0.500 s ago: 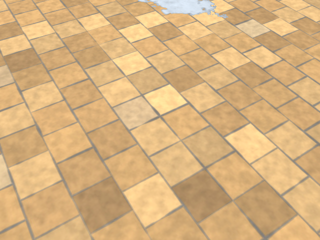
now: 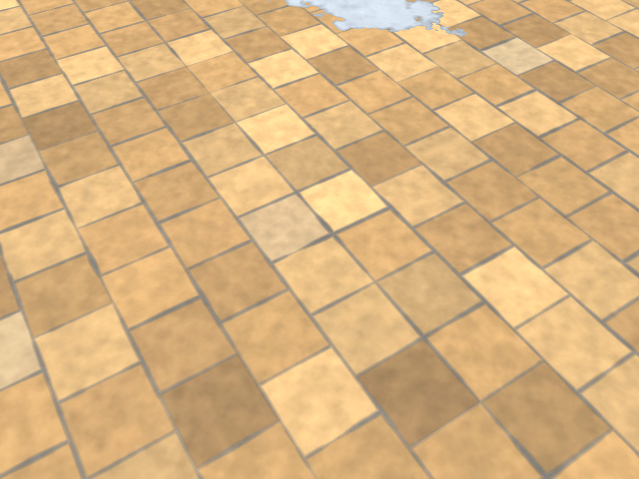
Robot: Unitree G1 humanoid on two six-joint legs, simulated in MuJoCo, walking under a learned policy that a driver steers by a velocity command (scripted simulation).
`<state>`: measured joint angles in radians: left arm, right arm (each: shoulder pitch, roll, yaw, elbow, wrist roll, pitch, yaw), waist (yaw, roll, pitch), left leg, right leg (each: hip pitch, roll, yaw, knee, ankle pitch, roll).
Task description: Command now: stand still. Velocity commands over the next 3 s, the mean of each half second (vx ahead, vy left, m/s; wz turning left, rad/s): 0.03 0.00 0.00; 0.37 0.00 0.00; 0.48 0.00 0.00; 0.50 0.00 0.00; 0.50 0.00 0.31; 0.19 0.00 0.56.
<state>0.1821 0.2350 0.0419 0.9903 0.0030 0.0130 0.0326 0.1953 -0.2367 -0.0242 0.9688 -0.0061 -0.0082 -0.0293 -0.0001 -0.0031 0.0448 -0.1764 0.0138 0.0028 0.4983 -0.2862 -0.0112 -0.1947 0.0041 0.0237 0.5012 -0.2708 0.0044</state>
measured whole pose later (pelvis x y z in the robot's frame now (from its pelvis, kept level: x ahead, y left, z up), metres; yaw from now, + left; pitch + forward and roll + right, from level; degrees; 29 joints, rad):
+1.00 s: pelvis +0.18 +0.00 -0.01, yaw +0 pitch +2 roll +0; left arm 0.52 0.20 0.02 1.10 -0.02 -0.08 0.02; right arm -0.04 -0.24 -0.02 0.82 0.03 -0.09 0.04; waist 0.09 0.02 0.03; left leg -0.64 0.05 0.04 0.62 -0.03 0.04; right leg 0.17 0.01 0.00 0.14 -0.35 -0.01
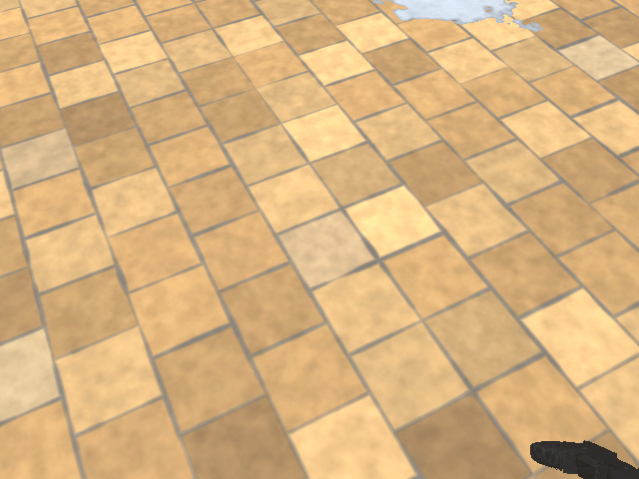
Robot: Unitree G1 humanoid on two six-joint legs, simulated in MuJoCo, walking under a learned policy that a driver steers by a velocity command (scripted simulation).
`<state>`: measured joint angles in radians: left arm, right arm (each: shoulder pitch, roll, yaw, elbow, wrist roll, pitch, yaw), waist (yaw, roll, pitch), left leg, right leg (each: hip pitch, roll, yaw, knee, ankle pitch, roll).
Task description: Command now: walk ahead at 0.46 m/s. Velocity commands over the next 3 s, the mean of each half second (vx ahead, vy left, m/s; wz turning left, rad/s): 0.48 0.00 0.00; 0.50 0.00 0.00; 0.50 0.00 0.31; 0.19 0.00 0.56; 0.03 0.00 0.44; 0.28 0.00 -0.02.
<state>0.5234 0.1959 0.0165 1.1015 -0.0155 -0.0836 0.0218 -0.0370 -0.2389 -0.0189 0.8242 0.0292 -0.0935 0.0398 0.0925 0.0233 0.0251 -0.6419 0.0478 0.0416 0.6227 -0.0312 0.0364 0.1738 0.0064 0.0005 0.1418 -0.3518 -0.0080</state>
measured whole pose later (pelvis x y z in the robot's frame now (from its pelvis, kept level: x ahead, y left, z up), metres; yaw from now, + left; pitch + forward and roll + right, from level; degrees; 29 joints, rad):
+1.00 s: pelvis +0.56 -0.03 +0.02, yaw +0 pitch +1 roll -2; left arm 0.36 0.24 0.05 0.98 -0.01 -0.09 0.00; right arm 0.09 -0.27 -0.06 0.88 0.01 -0.08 0.00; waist 0.06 0.04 0.00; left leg -0.68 0.13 -0.03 0.69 0.05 0.01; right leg -0.02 0.06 -0.06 0.19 -0.20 -0.06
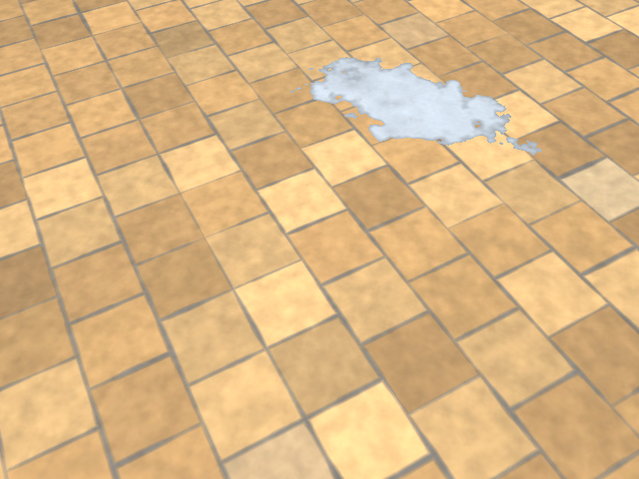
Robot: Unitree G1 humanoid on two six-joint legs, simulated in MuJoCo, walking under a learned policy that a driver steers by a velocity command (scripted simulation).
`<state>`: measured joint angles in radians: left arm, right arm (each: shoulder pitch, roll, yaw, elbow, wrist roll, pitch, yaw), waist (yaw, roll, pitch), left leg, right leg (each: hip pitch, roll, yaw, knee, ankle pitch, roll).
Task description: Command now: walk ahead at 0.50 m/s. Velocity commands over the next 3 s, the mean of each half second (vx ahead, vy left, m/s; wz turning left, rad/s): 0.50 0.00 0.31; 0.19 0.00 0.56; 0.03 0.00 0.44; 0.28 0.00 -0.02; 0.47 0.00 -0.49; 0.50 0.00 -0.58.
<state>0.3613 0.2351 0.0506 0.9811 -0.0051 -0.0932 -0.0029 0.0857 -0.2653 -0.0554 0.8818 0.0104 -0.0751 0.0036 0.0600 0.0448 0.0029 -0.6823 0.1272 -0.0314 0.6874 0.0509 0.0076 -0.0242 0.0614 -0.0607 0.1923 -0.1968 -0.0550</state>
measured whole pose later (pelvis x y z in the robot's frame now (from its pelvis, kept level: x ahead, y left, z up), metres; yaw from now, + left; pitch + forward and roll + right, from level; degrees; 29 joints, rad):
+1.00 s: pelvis +0.45 +0.07 -0.01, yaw +29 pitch +2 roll -1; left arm 0.11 0.28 0.06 0.81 0.01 -0.01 0.02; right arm 0.19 -0.31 -0.08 0.69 0.02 0.06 -0.02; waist 0.01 0.01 0.08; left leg -0.52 0.07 -0.01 0.86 -0.33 -0.05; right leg -0.29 -0.04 -0.15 0.38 -0.11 -0.02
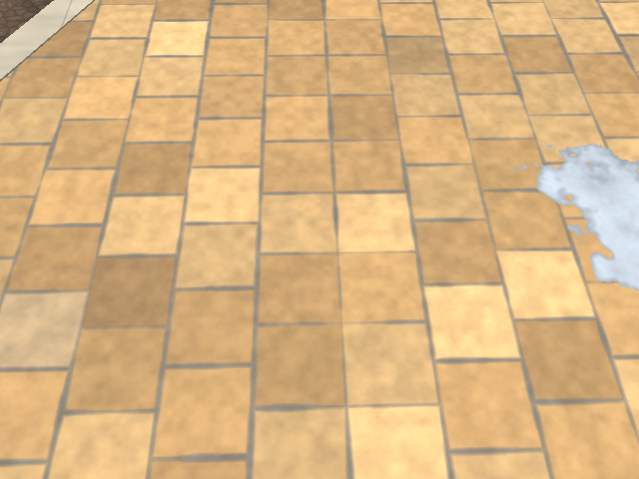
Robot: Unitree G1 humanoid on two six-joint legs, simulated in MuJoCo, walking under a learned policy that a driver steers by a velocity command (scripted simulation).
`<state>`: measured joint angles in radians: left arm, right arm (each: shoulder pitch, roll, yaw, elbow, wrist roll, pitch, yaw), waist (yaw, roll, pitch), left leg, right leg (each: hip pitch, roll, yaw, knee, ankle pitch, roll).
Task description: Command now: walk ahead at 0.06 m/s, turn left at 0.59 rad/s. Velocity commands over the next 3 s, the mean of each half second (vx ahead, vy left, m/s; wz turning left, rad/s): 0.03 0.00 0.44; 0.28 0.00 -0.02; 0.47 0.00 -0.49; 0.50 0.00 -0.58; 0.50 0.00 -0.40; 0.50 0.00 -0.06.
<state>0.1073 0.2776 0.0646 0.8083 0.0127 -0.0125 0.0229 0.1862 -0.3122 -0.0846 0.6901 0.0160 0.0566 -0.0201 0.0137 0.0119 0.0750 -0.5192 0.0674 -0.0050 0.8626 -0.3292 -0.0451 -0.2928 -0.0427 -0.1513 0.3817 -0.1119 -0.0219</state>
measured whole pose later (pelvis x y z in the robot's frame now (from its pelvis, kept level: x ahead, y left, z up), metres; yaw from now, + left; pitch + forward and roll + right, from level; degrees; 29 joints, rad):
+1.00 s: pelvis +0.13 +0.08 +0.00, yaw +9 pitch +1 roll +0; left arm 0.26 0.30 0.07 0.83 -0.04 -0.06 -0.01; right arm 0.35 -0.25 -0.06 0.78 -0.01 -0.09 0.00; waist -0.02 -0.05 -0.01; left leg -0.10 -0.02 0.08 0.35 -0.28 0.04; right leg -0.53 -0.03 0.08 1.07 -0.28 -0.04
